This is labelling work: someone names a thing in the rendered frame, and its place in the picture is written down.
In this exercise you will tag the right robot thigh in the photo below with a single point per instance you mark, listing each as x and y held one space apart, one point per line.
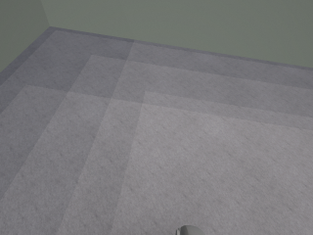
189 230

